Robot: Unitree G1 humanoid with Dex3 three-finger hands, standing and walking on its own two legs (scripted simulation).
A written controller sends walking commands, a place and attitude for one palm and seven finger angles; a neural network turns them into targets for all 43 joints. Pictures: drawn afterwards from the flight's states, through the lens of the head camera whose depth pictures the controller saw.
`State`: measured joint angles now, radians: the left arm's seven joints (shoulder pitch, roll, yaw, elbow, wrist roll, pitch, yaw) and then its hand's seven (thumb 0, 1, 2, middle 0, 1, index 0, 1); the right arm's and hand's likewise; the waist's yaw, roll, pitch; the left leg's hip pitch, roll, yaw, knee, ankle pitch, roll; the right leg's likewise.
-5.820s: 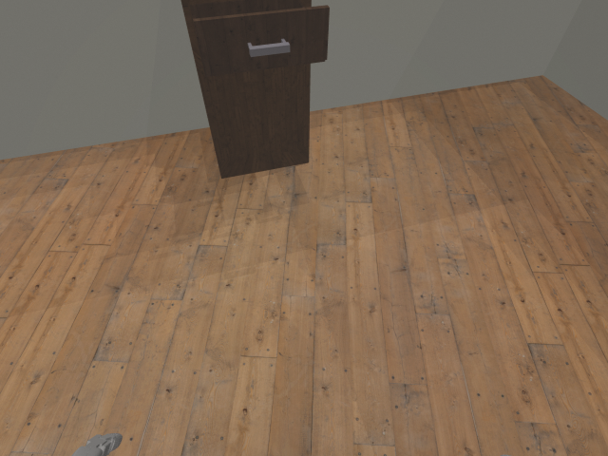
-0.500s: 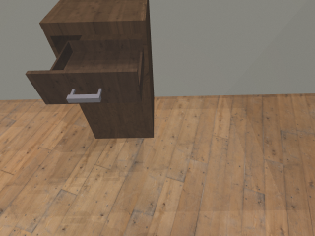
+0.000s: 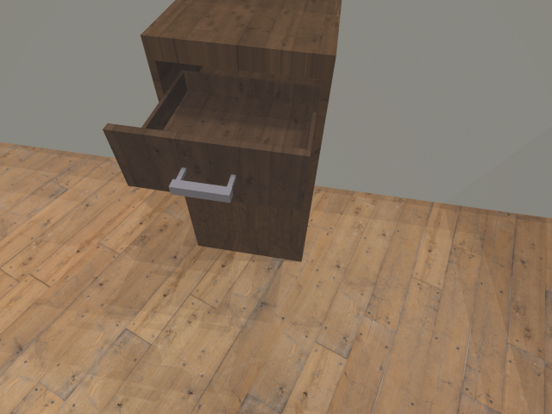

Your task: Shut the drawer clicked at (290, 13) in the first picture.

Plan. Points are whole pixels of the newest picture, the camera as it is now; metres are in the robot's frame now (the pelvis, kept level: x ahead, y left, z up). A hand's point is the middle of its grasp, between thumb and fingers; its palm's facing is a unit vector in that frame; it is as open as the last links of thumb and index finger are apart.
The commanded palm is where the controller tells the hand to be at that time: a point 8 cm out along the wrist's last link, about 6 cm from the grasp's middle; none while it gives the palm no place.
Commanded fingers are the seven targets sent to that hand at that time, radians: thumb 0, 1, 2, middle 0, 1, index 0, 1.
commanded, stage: take the last steps up to it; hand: left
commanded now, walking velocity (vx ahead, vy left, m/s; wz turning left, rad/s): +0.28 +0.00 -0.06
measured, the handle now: (204, 183) +0.52 +0.21 -0.02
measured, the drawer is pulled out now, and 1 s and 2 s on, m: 0.27 0.27 0.27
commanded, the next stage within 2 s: come to a stop and stand still in 0.38 s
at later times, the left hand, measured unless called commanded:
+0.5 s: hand (207, 324) +0.28 +0.16 -0.15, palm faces -0.04 -0.97 -0.22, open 7.4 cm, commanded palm none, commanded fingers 0.00 0.90 0.90 -0.20 -0.30 -0.20 -0.30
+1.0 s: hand (157, 364) +0.21 +0.24 -0.18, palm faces +0.04 -0.98 -0.19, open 7.3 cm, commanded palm none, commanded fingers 0.00 0.90 0.90 -0.20 -0.30 -0.20 -0.30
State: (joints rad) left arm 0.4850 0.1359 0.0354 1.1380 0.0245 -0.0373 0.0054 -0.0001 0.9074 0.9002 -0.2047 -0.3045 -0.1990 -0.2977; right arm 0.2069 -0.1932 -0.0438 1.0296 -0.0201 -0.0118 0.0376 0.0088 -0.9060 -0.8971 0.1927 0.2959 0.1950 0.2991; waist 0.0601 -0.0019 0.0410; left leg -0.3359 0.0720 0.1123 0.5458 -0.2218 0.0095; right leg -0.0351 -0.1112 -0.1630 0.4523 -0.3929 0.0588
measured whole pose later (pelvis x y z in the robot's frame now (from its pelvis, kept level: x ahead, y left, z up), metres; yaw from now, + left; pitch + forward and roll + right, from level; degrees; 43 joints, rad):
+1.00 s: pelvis +0.17 +0.05 +0.01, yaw -2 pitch -1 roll -2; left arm 0.22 0.22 0.07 1.03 0.02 0.06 0.03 0.00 0.91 0.90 -0.20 -0.30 -0.20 -0.30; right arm 0.13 -0.15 -0.02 1.00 -0.02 0.02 -0.03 0.00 -0.90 -0.90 0.20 0.30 0.20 0.30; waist 0.03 -0.05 0.09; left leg -0.27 0.02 0.07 0.52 -0.22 0.05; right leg -0.42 0.00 0.01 0.97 -0.45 0.02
